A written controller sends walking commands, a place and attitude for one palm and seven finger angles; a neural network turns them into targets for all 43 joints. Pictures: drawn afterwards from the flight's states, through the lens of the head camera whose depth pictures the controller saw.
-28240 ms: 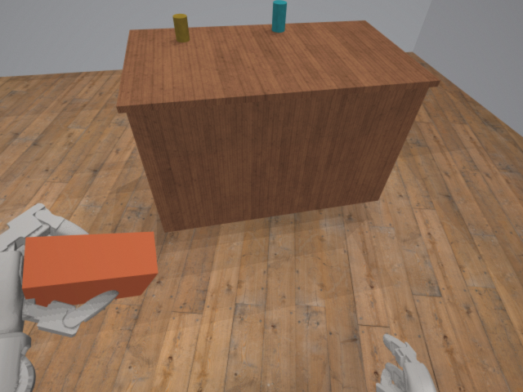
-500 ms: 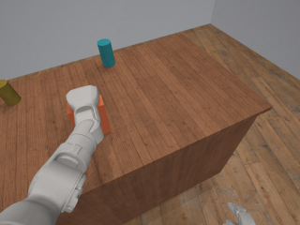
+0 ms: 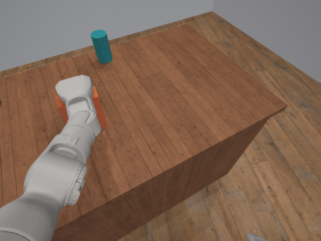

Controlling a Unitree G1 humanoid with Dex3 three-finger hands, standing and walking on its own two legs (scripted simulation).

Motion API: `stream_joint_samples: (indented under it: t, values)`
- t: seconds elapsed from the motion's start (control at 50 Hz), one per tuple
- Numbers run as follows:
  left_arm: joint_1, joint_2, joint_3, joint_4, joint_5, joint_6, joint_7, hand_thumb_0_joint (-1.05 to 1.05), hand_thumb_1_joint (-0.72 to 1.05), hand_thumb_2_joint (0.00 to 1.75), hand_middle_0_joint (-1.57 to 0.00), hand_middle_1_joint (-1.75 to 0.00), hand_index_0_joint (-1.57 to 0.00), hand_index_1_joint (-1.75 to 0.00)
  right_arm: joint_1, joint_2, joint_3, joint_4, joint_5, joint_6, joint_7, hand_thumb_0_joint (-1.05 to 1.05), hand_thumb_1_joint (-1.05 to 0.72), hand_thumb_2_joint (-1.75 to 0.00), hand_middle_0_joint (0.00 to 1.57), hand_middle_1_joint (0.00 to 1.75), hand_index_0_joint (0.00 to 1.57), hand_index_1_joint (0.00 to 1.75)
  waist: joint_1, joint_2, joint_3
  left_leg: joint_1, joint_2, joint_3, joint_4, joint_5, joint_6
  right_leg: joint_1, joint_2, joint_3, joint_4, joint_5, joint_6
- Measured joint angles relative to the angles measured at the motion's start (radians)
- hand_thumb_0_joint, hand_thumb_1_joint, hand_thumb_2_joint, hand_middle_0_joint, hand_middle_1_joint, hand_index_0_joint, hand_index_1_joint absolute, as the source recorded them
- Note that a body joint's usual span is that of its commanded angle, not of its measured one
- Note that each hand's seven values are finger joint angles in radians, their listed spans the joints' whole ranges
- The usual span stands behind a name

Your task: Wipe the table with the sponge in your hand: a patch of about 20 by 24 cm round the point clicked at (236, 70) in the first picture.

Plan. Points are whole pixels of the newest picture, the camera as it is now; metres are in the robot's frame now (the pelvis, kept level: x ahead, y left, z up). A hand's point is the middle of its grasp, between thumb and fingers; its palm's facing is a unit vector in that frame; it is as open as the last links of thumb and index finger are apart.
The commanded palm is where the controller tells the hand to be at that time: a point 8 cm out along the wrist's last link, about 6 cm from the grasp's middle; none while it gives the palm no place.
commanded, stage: wipe forward along the third lane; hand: left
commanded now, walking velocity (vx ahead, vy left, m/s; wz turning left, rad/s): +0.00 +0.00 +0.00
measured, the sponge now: (85, 117) +0.46 +0.21 +0.02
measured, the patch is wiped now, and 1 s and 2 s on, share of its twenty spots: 0.95 1.00 1.00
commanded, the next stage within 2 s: wipe back along the third lane in 0.04 s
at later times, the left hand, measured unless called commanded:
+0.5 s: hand (81, 104) +0.47 +0.21 +0.06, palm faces -0.04 -0.01 -1.00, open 9.6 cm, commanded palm +0.42 +0.19 +0.10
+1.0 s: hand (87, 119) +0.42 +0.18 +0.06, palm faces -0.01 -0.04 -1.00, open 9.6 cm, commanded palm +0.37 +0.17 +0.09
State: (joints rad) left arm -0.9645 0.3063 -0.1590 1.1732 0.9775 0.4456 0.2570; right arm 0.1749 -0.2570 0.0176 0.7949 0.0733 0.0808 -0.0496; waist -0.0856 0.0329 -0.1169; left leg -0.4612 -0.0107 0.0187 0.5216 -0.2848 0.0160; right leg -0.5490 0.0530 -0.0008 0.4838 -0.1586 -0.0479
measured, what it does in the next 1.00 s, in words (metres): stands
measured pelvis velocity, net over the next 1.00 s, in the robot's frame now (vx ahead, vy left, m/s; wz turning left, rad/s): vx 0.03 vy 0.01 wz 0.03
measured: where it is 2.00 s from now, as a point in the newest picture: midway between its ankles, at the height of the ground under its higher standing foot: outside the picture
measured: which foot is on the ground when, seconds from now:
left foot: down 0.00-1.00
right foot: down 0.00-1.00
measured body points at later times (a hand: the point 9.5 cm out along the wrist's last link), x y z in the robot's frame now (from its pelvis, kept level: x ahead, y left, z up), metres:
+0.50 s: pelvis +0.01 +0.01 +0.00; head +0.06 +0.00 +0.45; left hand +0.46 +0.21 +0.12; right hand +0.10 -0.24 -0.14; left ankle -0.03 +0.11 -0.73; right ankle +0.04 -0.09 -0.73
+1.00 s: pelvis +0.03 +0.01 +0.00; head +0.03 +0.00 +0.45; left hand +0.41 +0.18 +0.12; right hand +0.27 -0.19 -0.08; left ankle -0.03 +0.11 -0.73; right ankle +0.04 -0.09 -0.73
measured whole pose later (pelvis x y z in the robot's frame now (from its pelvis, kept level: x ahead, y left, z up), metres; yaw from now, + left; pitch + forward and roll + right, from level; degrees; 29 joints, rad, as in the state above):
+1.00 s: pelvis +0.03 +0.01 +0.00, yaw +1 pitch +7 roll -1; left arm -0.65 0.12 -0.40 0.75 0.96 0.64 0.25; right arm -0.03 -0.22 0.03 0.70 0.08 0.23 0.00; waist 0.05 0.03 -0.15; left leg -0.29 -0.02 -0.01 0.48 -0.32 0.03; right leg -0.38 0.04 -0.02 0.47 -0.22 -0.04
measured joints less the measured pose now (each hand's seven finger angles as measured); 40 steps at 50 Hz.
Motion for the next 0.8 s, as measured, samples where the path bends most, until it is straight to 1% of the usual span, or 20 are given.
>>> stream_joint_samples:
  t: [0.18,0.24,0.32,0.44,0.5,0.58,0.68,0.8]
  values:
    - [-0.047,0.019,0.021,0.061,0.01,-0.01,0.017,0.01,-0.51,1.11,-0.78,-1.41,-0.82,-1.35,0.027,0.004,-0.004,0.013,-0.006,-0.011,0.013,0.01,-0.9,-0.89,0.2,0.3,0.2,0.3,-0.02,-0.001,-0.009,-0.035,-0.002,0.003,0.023,-0.009,0.007,-0.03,-0.002,0.002,0.011,-0.002,0.007]
    - [-0.042,0.019,0.018,0.056,0.009,-0.011,0.022,0.01,-0.51,1.11,-0.78,-1.41,-0.82,-1.36,0.039,0.005,-0.01,0.008,-0.007,-0.013,0.019,0.01,-0.9,-0.89,0.2,0.3,0.2,0.3,-0.017,0.002,-0.014,-0.041,-0.002,0.007,0.024,-0.011,0.009,-0.036,-0.001,0.006,0.01,-0.001,0.009]
    - [-0.009,0.001,-0.004,0.024,0.0,-0.007,0.048,0.0,-0.5,1.11,-0.77,-1.42,-0.8,-1.37,0.051,0.007,-0.016,0.009,-0.007,-0.007,0.026,0.01,-0.9,-0.89,0.2,0.3,0.2,0.3,-0.003,0.005,-0.021,-0.03,-0.002,0.01,0.02,-0.013,0.011,-0.027,-0.001,0.01,0.006,-0.003,0.011]
    - [0.036,-0.034,-0.035,-0.025,-0.03,0.019,0.072,-0.01,-0.48,1.11,-0.74,-1.45,-0.77,-1.4,0.034,0.014,-0.014,0.015,-0.002,0.009,0.033,0.01,-0.9,-0.89,0.2,0.3,0.2,0.3,0.019,0.005,-0.025,0.003,-0.004,0.008,0.005,-0.016,0.013,0.006,-0.003,0.009,-0.004,-0.009,0.013]
    - [0.058,-0.057,-0.057,-0.053,-0.036,0.041,0.069,-0.01,-0.47,1.11,-0.73,-1.46,-0.76,-1.41,0.014,0.017,-0.014,0.012,0.0,0.02,0.036,0.01,-0.9,-0.89,0.2,0.3,0.2,0.3,0.034,0.005,-0.029,0.022,-0.006,0.005,-0.004,-0.018,0.014,0.024,-0.005,0.007,-0.008,-0.014,0.013]
    - [0.092,-0.094,-0.103,-0.105,-0.037,0.07,0.06,-0.02,-0.47,1.11,-0.73,-1.47,-0.75,-1.42,-0.02,0.019,-0.016,0.001,0.001,0.037,0.039,0.01,-0.91,-0.89,0.2,0.3,0.2,0.3,0.057,0.008,-0.033,0.048,-0.009,-0.001,-0.01,-0.023,0.015,0.049,-0.008,0.002,-0.009,-0.025,0.014]
    - [0.154,-0.139,-0.134,-0.19,-0.048,0.101,0.052,-0.02,-0.46,1.11,-0.72,-1.48,-0.75,-1.43,-0.074,0.021,-0.014,-0.02,0.002,0.065,0.043,0.01,-0.91,-0.89,0.2,0.3,0.2,0.3,0.088,0.01,-0.038,0.086,-0.012,-0.007,-0.02,-0.029,0.016,0.085,-0.011,-0.004,-0.011,-0.038,0.014]
    - [0.231,-0.177,-0.179,-0.298,-0.032,0.145,0.032,-0.02,-0.46,1.11,-0.72,-1.48,-0.75,-1.43,-0.143,0.027,-0.006,-0.052,0.005,0.107,0.048,0.01,-0.91,-0.89,0.2,0.3,0.2,0.3,0.116,0.006,-0.038,0.127,-0.013,-0.017,-0.03,-0.034,0.015,0.127,-0.013,-0.012,-0.015,-0.049,0.012]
